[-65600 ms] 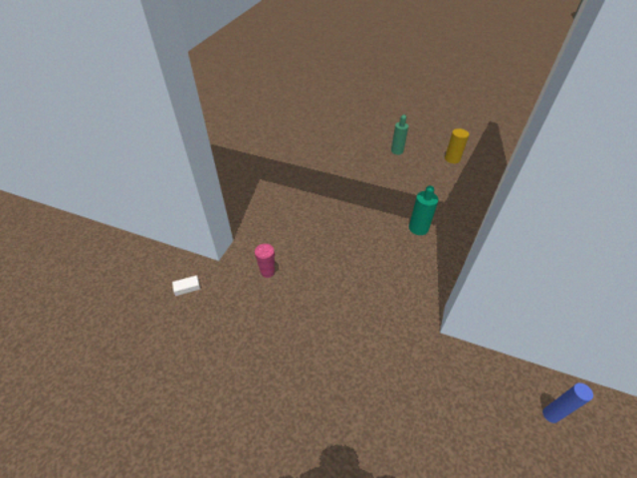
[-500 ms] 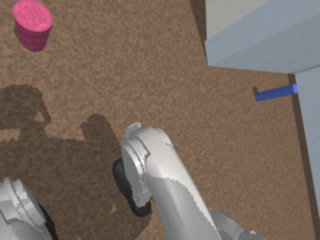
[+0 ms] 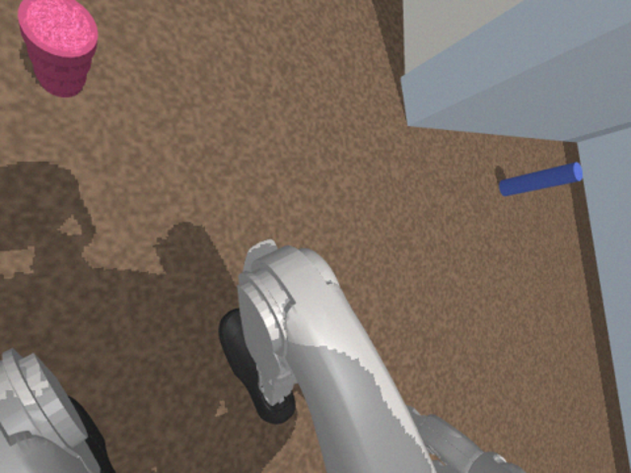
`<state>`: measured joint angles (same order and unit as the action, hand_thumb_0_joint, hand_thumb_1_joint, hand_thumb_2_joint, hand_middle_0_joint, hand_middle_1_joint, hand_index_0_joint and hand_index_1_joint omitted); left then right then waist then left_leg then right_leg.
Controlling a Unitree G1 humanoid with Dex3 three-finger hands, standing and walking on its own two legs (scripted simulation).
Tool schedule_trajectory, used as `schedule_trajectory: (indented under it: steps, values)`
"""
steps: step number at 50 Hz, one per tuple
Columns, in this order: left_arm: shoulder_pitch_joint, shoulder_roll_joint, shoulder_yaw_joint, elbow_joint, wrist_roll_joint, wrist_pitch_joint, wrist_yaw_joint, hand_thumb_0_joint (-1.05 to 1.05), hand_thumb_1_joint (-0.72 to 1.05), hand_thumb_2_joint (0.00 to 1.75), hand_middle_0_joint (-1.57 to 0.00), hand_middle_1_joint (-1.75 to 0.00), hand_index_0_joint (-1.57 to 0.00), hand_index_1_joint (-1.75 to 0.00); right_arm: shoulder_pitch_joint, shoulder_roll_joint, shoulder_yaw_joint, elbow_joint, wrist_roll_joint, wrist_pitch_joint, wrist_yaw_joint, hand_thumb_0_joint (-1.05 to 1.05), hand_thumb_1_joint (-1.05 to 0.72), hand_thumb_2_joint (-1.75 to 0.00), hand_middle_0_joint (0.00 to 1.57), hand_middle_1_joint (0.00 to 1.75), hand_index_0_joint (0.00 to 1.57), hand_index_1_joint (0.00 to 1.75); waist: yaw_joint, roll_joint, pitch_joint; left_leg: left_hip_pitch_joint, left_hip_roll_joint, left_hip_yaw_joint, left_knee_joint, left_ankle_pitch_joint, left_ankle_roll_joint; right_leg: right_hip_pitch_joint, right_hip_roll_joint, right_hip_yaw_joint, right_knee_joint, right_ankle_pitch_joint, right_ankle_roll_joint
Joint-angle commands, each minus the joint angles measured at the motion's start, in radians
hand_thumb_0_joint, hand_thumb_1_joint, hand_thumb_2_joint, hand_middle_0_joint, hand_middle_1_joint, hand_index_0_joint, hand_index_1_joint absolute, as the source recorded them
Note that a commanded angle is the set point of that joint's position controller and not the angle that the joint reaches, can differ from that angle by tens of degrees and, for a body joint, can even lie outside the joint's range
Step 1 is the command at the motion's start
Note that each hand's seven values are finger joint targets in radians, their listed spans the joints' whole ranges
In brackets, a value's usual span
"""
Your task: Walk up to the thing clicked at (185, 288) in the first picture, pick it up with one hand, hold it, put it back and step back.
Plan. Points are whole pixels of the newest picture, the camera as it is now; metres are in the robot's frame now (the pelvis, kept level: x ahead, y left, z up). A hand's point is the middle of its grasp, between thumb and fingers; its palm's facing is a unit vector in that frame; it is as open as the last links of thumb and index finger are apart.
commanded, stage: withdraw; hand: left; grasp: from above
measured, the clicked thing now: out of the picture +0.45 +0.37 -0.30
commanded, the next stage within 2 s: home in 0.80 s
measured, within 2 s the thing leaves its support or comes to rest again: neither
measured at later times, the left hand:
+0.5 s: hand out of the picture +0.41 +0.38 -0.11, palm faces -0.45 -0.12 -0.89, open 13.8 cm
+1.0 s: hand out of the picture +0.44 +0.38 -0.15, palm faces -0.38 -0.12 -0.92, open 13.4 cm
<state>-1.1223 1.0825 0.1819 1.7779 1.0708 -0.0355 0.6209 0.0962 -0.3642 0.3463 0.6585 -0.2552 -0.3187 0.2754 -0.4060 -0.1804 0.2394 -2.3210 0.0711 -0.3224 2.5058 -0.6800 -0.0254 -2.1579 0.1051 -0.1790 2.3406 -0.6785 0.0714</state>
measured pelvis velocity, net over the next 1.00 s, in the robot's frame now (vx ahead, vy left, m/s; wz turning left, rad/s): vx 0.00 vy -0.01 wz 0.10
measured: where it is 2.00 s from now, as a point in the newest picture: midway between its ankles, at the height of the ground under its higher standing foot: (190, 431)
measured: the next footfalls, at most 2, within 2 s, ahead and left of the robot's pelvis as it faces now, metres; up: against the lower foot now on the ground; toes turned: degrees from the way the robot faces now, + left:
none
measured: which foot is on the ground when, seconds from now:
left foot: down 0.00-1.00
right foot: down 0.00-1.00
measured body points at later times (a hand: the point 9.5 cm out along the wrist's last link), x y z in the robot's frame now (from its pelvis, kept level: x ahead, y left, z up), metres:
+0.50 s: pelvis +0.00 +0.00 +0.02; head +0.21 +0.11 +0.41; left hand +0.43 +0.39 -0.06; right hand +0.15 -0.25 -0.08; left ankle +0.07 +0.14 -0.28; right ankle +0.12 -0.12 -0.28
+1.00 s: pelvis +0.00 -0.01 +0.00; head +0.24 +0.10 +0.37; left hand +0.46 +0.38 -0.10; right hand +0.05 -0.27 -0.09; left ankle +0.07 +0.14 -0.28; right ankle +0.12 -0.12 -0.28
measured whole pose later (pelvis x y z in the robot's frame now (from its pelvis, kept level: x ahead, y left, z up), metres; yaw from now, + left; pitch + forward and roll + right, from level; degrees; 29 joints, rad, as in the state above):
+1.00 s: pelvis +0.00 -0.01 +0.00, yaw +5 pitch +32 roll -10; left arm -0.90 0.87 0.16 1.25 1.19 -0.15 0.29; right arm 0.22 -0.29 0.15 0.66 -0.15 -0.01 0.12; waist -0.27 -0.03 0.03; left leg -2.38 0.05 -0.22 2.43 -0.62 -0.03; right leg -2.24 0.05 -0.10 2.35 -0.68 0.05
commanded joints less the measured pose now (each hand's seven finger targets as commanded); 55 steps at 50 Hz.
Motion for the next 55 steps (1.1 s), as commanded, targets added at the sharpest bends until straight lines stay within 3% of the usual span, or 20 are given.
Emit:
schedule_trajectory:
  steps: [1,2,3,4,6,8,11,12,13,15,20,26,33,36,40,44,47,49,52,55]
  values:
    - [-0.192,0.248,-0.001,-0.211,0.003,-0.005,0.019,0.0,-0.43,0.9,-0.15,-0.88,-0.15,-0.88,0.192,-0.331,-0.115,0.027,0.016,0.01,-0.012,0.0,-0.9,-0.9,0.2,0.3,0.2,0.3,-0.008,0.667,-0.751,0.564,0.038,0.137,-0.252,0.238,0.01,0.389,0.03,-0.121,-0.213,0.313,-0.085]
    - [-0.236,0.226,-0.032,-0.307,0.008,-0.009,-0.002,0.0,-0.43,0.9,-0.15,-0.88,-0.15,-0.88,0.18,-0.315,-0.12,0.015,0.027,0.011,-0.008,0.0,-0.9,-0.9,0.2,0.3,0.2,0.3,0.008,0.696,-0.757,0.571,0.034,0.141,-0.25,0.232,0.009,0.359,0.024,-0.115,-0.206,0.301,-0.089]
    - [-0.19,0.246,-0.003,-0.326,0.013,-0.005,-0.016,0.0,-0.44,0.91,-0.15,-0.88,-0.15,-0.88,0.188,-0.319,-0.138,0.036,0.027,0.017,-0.007,0.0,-0.9,-0.9,0.2,0.3,0.2,0.3,0.027,0.725,-0.798,0.601,0.035,0.145,-0.255,0.259,0.005,0.358,0.023,-0.115,-0.201,0.317,-0.09]
    - [-0.216,0.224,-0.023,-0.444,0.016,-0.013,-0.034,0.0,-0.43,0.91,-0.16,-0.87,-0.15,-0.88,0.167,-0.303,-0.144,0.022,0.031,0.023,-0.006,0.0,-0.9,-0.9,0.2,0.3,0.2,0.3,0.053,0.759,-0.854,0.616,0.031,0.15,-0.257,0.27,0.003,0.348,0.024,-0.11,-0.195,0.317,-0.094]
    - [-0.111,0.17,-0.036,-0.521,0.025,-0.013,-0.083,0.0,-0.46,0.92,-0.14,-0.89,-0.14,-0.89,0.148,-0.289,-0.174,0.015,0.052,0.039,-0.002,0.0,-0.9,-0.9,0.2,0.3,0.2,0.3,0.1,0.794,-0.914,0.651,0.024,0.161,-0.275,0.308,0.001,0.336,0.02,-0.1,-0.185,0.331,-0.101]
    - [-0.017,0.168,-0.011,-0.57,0.035,-0.005,-0.133,0.0,-0.44,0.92,-0.14,-0.88,-0.14,-0.89,0.158,-0.281,-0.209,0.016,0.075,0.075,0.002,0.0,-0.9,-0.9,0.2,0.3,0.2,0.3,0.148,0.765,-0.934,0.596,0.014,0.179,-0.285,0.299,0.006,0.326,0.019,-0.085,-0.191,0.328,-0.103]
    - [0.018,0.054,-0.062,-0.592,0.036,0.005,-0.225,0.0,-0.49,0.96,-0.1,-0.93,-0.09,-0.93,0.18,-0.25,-0.248,0.006,0.104,0.13,0.005,0.0,-0.9,-0.9,0.2,0.3,0.2,0.3,0.145,0.639,-0.837,0.472,0.0,0.202,-0.295,0.212,0.029,0.285,0.015,-0.054,-0.231,0.268,-0.101]
    - [0.037,0.063,-0.043,-0.596,0.038,0.005,-0.256,0.0,-0.49,0.97,-0.1,-0.93,-0.09,-0.94,0.182,-0.251,-0.262,-0.009,0.111,0.145,0.001,0.0,-0.9,-0.9,0.2,0.3,0.2,0.3,0.153,0.599,-0.846,0.463,-0.001,0.201,-0.304,0.191,0.033,0.288,0.016,-0.05,-0.234,0.244,-0.1]
    - [-0.005,0.013,-0.089,-0.643,0.038,-0.003,-0.29,0.0,-0.5,0.97,-0.1,-0.93,-0.09,-0.94,0.196,-0.239,-0.266,-0.001,0.117,0.163,-0.005,0.0,-0.9,-0.9,0.2,0.3,0.2,0.3,0.144,0.585,-0.832,0.453,-0.008,0.206,-0.309,0.174,0.035,0.278,0.011,-0.044,-0.248,0.226,-0.106]
    - [-0.007,-0.043,-0.124,-0.67,0.036,-0.022,-0.362,0.0,-0.5,0.97,-0.11,-0.93,-0.1,-0.94,0.202,-0.237,-0.289,-0.017,0.131,0.191,-0.021,0.0,-0.9,-0.9,0.2,0.3,0.2,0.3,0.136,0.505,-0.82,0.461,-0.011,0.196,-0.329,0.14,0.039,0.275,0.007,-0.039,-0.27,0.185,-0.108]
    - [-0.073,-0.099,-0.175,-0.779,0.031,-0.09,-0.465,0.0,-0.45,0.95,-0.14,-0.92,-0.13,-0.92,0.232,-0.213,-0.326,-0.019,0.149,0.245,-0.076,0.0,-0.89,-0.9,0.2,0.3,0.2,0.3,0.131,0.431,-0.835,0.491,-0.026,0.198,-0.356,0.107,0.04,0.266,-0.009,-0.017,-0.307,0.138,-0.108]
    - [-0.139,-0.097,-0.177,-0.662,0.062,-0.14,-0.415,0.0,-0.47,0.98,-0.09,-0.96,-0.09,-0.96,0.209,-0.184,-0.306,-0.024,0.143,0.286,-0.143,0.0,-0.88,-0.89,0.2,0.3,0.2,0.3,0.126,0.398,-0.781,0.48,-0.031,0.202,-0.374,0.061,0.041,0.196,-0.02,-0.017,-0.315,0.09,-0.106]
    - [-0.26,-0.016,-0.162,-0.478,0.138,-0.153,-0.316,0.0,-0.47,0.97,-0.1,-0.96,-0.1,-0.96,0.207,-0.189,-0.255,-0.017,0.114,0.29,-0.174,0.0,-0.88,-0.89,0.2,0.3,0.2,0.3,0.096,0.467,-0.78,0.475,-0.028,0.214,-0.336,0.093,0.04,0.167,-0.022,-0.012,-0.263,0.128,-0.106]
    - [-0.291,0.085,-0.098,-0.452,0.157,-0.163,-0.27,0.0,-0.45,0.95,-0.11,-0.95,-0.12,-0.94,0.21,-0.21,-0.24,-0.037,0.1,0.284,-0.179,0.0,-0.88,-0.89,0.2,0.3,0.2,0.3,0.111,0.513,-0.831,0.496,-0.03,0.215,-0.327,0.099,0.036,0.184,-0.025,-0.02,-0.244,0.126,-0.106]
    - [-0.238,0.141,-0.048,-0.437,0.18,-0.149,-0.244,0.0,-0.43,0.92,-0.14,-0.92,-0.14,-0.91,0.222,-0.208,-0.231,-0.052,0.085,0.275,-0.18,0.0,-0.88,-0.89,0.2,0.3,0.2,0.3,0.126,0.569,-0.884,0.52,-0.027,0.227,-0.309,0.142,0.032,0.224,-0.023,-0.018,-0.222,0.164,-0.108]
    - [-0.11,0.186,0.039,-0.589,0.151,-0.13,-0.248,0.0,-0.37,0.86,-0.19,-0.85,-0.2,-0.85,0.222,-0.217,-0.255,-0.065,0.089,0.279,-0.177,0.0,-0.89,-0.89,0.2,0.3,0.2,0.3,0.197,0.645,-1.034,0.59,-0.03,0.242,-0.31,0.223,0.027,0.273,-0.029,-0.021,-0.206,0.231,-0.109]
    - [-0.025,0.11,0.021,-0.691,0.109,-0.108,-0.286,0.0,-0.19,0.81,-0.22,-0.68,-0.2,-0.67,0.247,-0.208,-0.295,-0.048,0.107,0.287,-0.169,0.0,-0.89,-0.9,0.2,0.3,0.2,0.3,0.2,0.63,-1.031,0.582,-0.034,0.252,-0.336,0.224,0.03,0.283,-0.032,-0.015,-0.24,0.237,-0.105]
    - [-0.003,0.112,0.039,-0.809,0.064,-0.096,-0.312,0.0,-0.12,0.73,-0.2,-0.52,-0.18,-0.51,0.272,-0.211,-0.328,-0.045,0.123,0.291,-0.166,0.0,-0.89,-0.9,0.2,0.3,0.2,0.3,0.222,0.599,-1.085,0.602,-0.035,0.258,-0.349,0.23,0.035,0.318,-0.034,-0.003,-0.273,0.243,-0.104]
    - [0.083,0.038,0.027,-0.984,-0.013,-0.067,-0.364,0.0,0.11,0.71,-0.18,-0.37,-0.17,-0.38,0.296,-0.179,-0.37,-0.045,0.149,0.303,-0.161,0.0,-0.89,-0.9,0.2,0.3,0.2,0.3,0.259,0.566,-1.19,0.656,-0.032,0.269,-0.391,0.265,0.043,0.417,-0.035,0.026,-0.325,0.28,-0.096]
    - [0.17,-0.051,0.012,-1.091,-0.11,-0.034,-0.419,0.0,0.35,0.72,-0.17,-0.29,-0.17,-0.3,0.288,-0.154,-0.405,-0.037,0.179,0.312,-0.163,0.0,-0.9,-0.9,0.2,0.3,0.2,0.3,0.29,0.525,-1.191,0.694,-0.033,0.279,-0.452,0.264,0.049,0.438,-0.038,0.045,-0.384,0.274,-0.096]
